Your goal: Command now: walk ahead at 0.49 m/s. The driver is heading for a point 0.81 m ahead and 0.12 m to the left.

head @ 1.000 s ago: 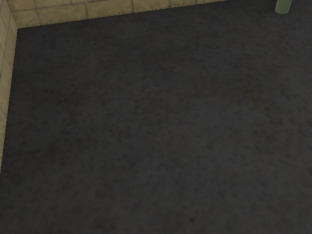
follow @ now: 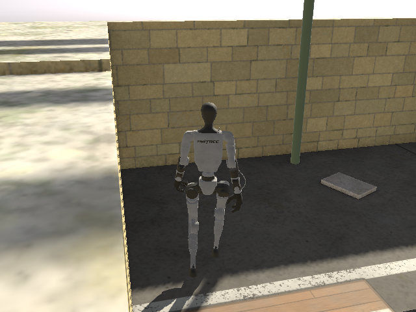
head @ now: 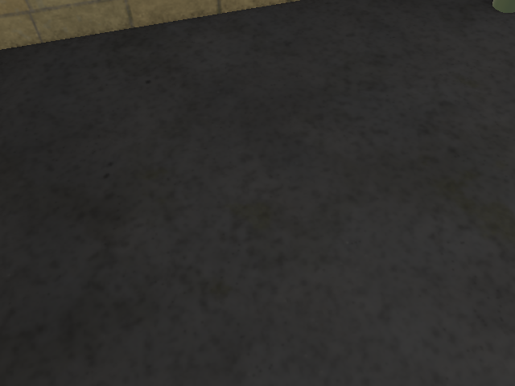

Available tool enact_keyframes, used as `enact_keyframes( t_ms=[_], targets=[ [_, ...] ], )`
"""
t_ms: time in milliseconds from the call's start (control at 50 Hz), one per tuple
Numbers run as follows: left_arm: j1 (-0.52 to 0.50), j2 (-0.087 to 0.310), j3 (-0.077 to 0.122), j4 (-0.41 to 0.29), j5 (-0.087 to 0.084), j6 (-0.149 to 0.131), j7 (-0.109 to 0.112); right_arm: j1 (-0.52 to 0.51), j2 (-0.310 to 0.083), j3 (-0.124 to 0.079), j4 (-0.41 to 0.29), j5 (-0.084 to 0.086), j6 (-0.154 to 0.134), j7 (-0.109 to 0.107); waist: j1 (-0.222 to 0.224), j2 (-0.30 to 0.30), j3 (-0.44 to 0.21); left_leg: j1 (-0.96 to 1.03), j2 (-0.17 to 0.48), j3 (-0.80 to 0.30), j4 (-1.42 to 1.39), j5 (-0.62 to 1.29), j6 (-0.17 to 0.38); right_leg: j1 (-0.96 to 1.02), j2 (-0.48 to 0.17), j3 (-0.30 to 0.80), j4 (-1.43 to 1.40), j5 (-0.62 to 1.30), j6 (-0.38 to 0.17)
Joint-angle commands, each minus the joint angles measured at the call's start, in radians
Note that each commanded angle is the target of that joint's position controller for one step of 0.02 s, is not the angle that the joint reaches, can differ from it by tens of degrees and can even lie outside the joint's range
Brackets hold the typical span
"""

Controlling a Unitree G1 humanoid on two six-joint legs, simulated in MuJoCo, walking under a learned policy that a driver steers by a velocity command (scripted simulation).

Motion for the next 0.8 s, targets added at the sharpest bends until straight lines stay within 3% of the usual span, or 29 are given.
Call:
enact_keyframes(
  t_ms=[20,40,60,80,100,140,180,220,280,380,420,460,500,520,540,560,580,600,620,660,700,740,800],
  targets=[
    [0.280,0.194,0.053,0.056,-0.023,0.008,0.002,0.049,-0.106,-0.026,-0.082,0.001,-0.007,0.004,0.063,-0.060,-0.221,-0.586,0.023,-0.094,0.585,0.085,0.050,0.636,-0.391,0.695,-0.353,-0.212,-0.177],
    [0.225,0.130,0.035,0.051,-0.025,-0.001,-0.002,-0.032,-0.095,-0.021,-0.102,-0.007,-0.013,0.009,0.057,0.003,-0.132,-0.573,0.061,-0.088,0.521,0.158,0.052,0.496,-0.351,0.569,-0.390,-0.146,-0.148],
    [0.205,0.094,0.024,0.059,-0.021,-0.008,0.000,-0.066,-0.078,-0.020,-0.107,-0.014,-0.007,0.013,0.032,0.005,-0.080,-0.538,0.093,-0.088,0.458,0.187,0.049,0.405,-0.304,0.472,-0.420,-0.079,-0.117],
    [0.217,0.065,0.014,0.076,-0.023,-0.013,0.007,-0.061,-0.078,-0.025,-0.103,-0.033,0.012,0.022,0.008,-0.017,-0.041,-0.494,0.108,-0.078,0.416,0.186,0.036,0.330,-0.270,0.405,-0.441,-0.021,-0.094],
    [0.245,0.057,0.009,0.092,-0.024,-0.020,0.011,-0.044,-0.062,-0.025,-0.097,-0.038,0.027,0.029,-0.005,-0.028,-0.042,-0.462,0.112,-0.074,0.383,0.190,0.026,0.309,-0.255,0.356,-0.448,0.042,-0.085],
    [0.300,0.082,0.012,0.115,-0.030,-0.033,0.016,-0.060,-0.058,-0.027,-0.100,-0.038,0.045,0.037,-0.016,-0.036,-0.035,-0.480,0.110,-0.051,0.343,0.210,0.011,0.320,-0.234,0.292,-0.455,0.164,-0.085],
    [0.331,0.109,0.016,0.122,-0.033,-0.036,0.017,-0.140,-0.067,-0.029,-0.124,-0.039,0.056,0.041,-0.009,-0.044,-0.013,-0.553,0.122,-0.030,0.288,0.271,-0.003,0.344,-0.222,0.252,-0.476,0.177,-0.083],
    [0.368,0.098,0.009,0.129,-0.036,-0.031,0.015,-0.240,-0.084,-0.035,-0.153,-0.042,0.061,0.048,0.018,-0.052,0.009,-0.623,0.133,-0.009,0.201,0.341,-0.017,0.386,-0.206,0.217,-0.491,0.200,-0.080],
    [0.401,0.098,0.003,0.134,-0.031,-0.030,0.015,-0.360,-0.068,-0.027,-0.189,-0.027,0.061,0.053,0.045,-0.067,0.034,-0.629,0.116,0.021,0.030,0.425,-0.023,0.421,-0.188,0.150,-0.497,0.269,-0.062],
    [0.467,0.088,-0.007,0.161,-0.019,-0.035,0.030,-0.476,-0.064,-0.020,-0.227,-0.020,0.053,0.053,0.079,-0.065,0.066,-0.606,0.066,0.057,-0.150,0.469,0.019,0.537,-0.226,0.059,-0.481,0.383,-0.043],
    [0.462,0.100,-0.006,0.167,-0.015,-0.034,0.038,-0.485,-0.067,-0.022,-0.238,-0.023,0.046,0.051,0.070,-0.070,0.069,-0.587,0.052,0.069,-0.197,0.430,0.048,0.595,-0.247,0.029,-0.437,0.482,-0.037],
    [0.428,0.125,-0.002,0.161,-0.013,-0.033,0.048,-0.436,-0.081,-0.033,-0.230,-0.028,0.041,0.046,0.034,-0.083,0.031,-0.498,0.003,0.105,-0.218,0.349,0.085,0.632,-0.259,-0.008,-0.324,0.763,-0.025],
    [0.399,0.156,0.006,0.152,-0.010,-0.020,0.053,-0.270,-0.113,-0.054,-0.182,-0.031,0.035,0.038,-0.037,-0.093,-0.068,-0.330,-0.066,0.136,-0.250,0.276,0.128,0.643,-0.259,-0.036,-0.063,0.949,-0.013],
    [0.383,0.166,0.008,0.140,-0.017,-0.013,0.051,-0.132,-0.139,-0.071,-0.137,-0.040,0.030,0.035,-0.098,-0.076,-0.137,-0.147,-0.072,0.112,-0.323,0.313,0.156,0.559,-0.240,-0.060,0.144,0.848,0.006],
    [0.366,0.147,0.002,0.100,-0.024,-0.014,0.045,0.006,-0.225,-0.099,-0.117,-0.056,0.030,0.027,-0.151,0.013,-0.235,0.086,0.118,-0.139,-0.340,0.266,0.221,0.338,-0.199,-0.075,0.464,0.505,0.030],
    [0.420,0.082,-0.002,0.057,-0.053,-0.023,0.024,-0.015,-0.293,-0.120,-0.128,-0.038,0.044,0.029,-0.074,0.267,-0.321,0.335,0.375,-0.723,-0.485,0.302,0.392,-0.067,0.054,-0.015,0.846,-0.361,0.082],
    [0.321,0.142,0.007,0.031,-0.031,-0.030,0.020,-0.077,-0.280,-0.115,-0.137,-0.012,0.053,0.036,-0.060,0.074,-0.266,0.290,0.348,-0.696,-0.526,0.292,0.370,-0.186,-0.013,0.163,0.872,-0.309,0.062],
    [0.237,0.137,0.005,-0.001,-0.035,-0.042,0.015,-0.138,-0.238,-0.103,-0.148,-0.011,0.054,0.033,-0.046,0.027,-0.153,0.172,0.329,-0.567,-0.541,0.333,0.337,-0.218,-0.057,0.166,0.822,-0.225,0.060],
    [0.227,0.128,0.004,-0.001,-0.034,-0.047,0.016,-0.165,-0.186,-0.090,-0.144,-0.014,0.050,0.031,-0.006,-0.054,-0.070,0.044,0.289,-0.480,-0.567,0.447,0.292,-0.176,-0.091,0.162,0.726,-0.177,0.065],
    [0.234,0.103,0.002,-0.009,-0.004,-0.013,0.016,-0.189,-0.149,-0.074,-0.145,-0.008,0.038,0.020,0.048,-0.041,-0.048,-0.090,0.202,-0.355,-0.585,0.564,0.237,-0.069,-0.123,0.167,0.608,-0.166,0.091],
    [0.228,0.092,0.002,-0.022,0.007,0.019,0.009,-0.153,-0.170,-0.076,-0.140,0.002,0.021,0.017,0.059,-0.014,-0.051,-0.119,0.169,-0.313,-0.595,0.634,0.230,-0.051,-0.121,0.149,0.539,-0.167,0.119],
    [0.175,0.093,0.002,-0.046,0.007,0.034,0.003,-0.116,-0.197,-0.080,-0.137,0.003,0.017,0.015,0.051,0.006,-0.038,-0.122,0.146,-0.284,-0.616,0.641,0.214,-0.091,-0.122,0.127,0.465,-0.108,0.142],
    [0.047,0.103,0.002,-0.089,0.000,0.041,-0.005,-0.037,-0.179,-0.071,-0.123,0.003,0.019,0.015,0.003,0.038,-0.010,-0.073,0.126,-0.258,-0.638,0.691,0.148,-0.166,-0.127,0.102,0.330,0.027,0.153]
  ],
)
